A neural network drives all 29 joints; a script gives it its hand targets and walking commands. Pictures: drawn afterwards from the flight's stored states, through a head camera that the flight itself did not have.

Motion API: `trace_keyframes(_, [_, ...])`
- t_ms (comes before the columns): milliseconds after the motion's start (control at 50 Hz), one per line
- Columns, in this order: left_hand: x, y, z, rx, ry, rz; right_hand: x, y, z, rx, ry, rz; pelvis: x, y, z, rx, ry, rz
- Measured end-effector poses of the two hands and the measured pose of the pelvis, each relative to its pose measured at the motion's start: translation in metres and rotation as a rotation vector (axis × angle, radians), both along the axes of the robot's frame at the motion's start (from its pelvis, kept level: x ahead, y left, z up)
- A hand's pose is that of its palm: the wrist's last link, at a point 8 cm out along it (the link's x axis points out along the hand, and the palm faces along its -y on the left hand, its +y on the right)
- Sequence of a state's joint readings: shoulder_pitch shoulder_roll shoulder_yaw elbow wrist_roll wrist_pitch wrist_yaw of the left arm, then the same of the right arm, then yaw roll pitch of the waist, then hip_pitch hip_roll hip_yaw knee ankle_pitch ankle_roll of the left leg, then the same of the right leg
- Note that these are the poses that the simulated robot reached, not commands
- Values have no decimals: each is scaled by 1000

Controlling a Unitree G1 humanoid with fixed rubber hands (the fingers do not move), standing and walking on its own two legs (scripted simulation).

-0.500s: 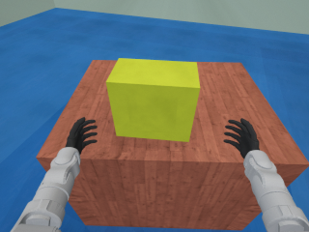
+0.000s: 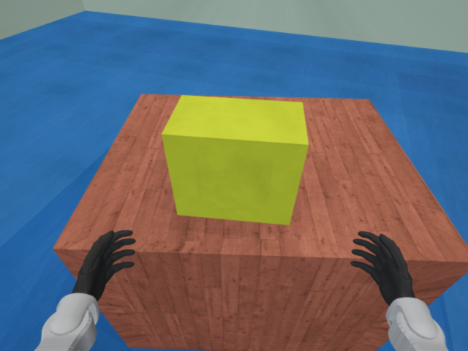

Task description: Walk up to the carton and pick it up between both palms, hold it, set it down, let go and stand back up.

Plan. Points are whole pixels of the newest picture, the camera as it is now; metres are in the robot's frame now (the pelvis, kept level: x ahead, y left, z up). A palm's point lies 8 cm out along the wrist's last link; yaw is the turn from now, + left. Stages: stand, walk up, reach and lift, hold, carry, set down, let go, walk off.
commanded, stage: set down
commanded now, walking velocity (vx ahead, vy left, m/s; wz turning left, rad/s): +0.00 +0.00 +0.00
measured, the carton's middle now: (236, 161) +0.55 -0.02 +0.05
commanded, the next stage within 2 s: let go in 1.62 s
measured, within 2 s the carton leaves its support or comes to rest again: neither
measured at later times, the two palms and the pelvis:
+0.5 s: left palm (82, 324) +0.20 +0.22 +0.03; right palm (402, 333) +0.17 -0.24 +0.04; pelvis -0.03 +0.00 +0.00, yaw -1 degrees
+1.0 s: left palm (91, 337) +0.20 +0.23 -0.03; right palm (383, 323) +0.19 -0.24 +0.00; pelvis +0.01 +0.00 +0.00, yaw -1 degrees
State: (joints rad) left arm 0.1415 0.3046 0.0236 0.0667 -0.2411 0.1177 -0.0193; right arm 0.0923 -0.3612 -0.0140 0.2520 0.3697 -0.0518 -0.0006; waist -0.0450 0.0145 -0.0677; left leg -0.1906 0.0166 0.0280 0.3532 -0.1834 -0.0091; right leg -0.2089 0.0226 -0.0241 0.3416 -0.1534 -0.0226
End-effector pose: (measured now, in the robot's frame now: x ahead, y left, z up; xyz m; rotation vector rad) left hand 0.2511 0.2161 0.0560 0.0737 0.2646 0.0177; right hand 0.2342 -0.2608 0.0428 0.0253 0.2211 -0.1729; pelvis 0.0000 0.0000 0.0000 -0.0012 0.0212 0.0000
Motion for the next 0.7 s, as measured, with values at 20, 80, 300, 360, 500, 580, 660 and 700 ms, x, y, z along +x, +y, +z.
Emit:
trace_keyframes(20, [-7,2,-4,0,22,6,-8,-1,-5,3,27,-5,-1,0,0,0,-8,0])
trace_keyframes(80, [-25,6,-17,2,87,20,-30,0,-16,16,99,-11,-8,1,0,0,-25,-4])
trace_keyframes(300, [-45,5,-3,12,26,56,-56,15,8,13,33,35,-30,1,-1,2,-55,-9])
trace_keyframes(360, [-46,5,-2,5,29,55,-58,15,10,11,43,31,-30,2,-1,2,-56,-11])
trace_keyframes(500, [-52,7,-24,-4,144,44,-67,17,-5,14,150,24,-34,5,-1,1,-62,-19])
trace_keyframes(580, [-54,8,-35,13,197,56,-69,18,-17,21,209,47,-35,5,-1,0,-63,-19])
trace_keyframes(660, [-47,7,-38,23,212,71,-62,14,-19,10,213,63,-29,2,-1,3,-56,-18])
trace_keyframes(700, [-41,6,-36,23,200,73,-55,11,-15,-9,191,59,-23,1,-1,4,-49,-18])
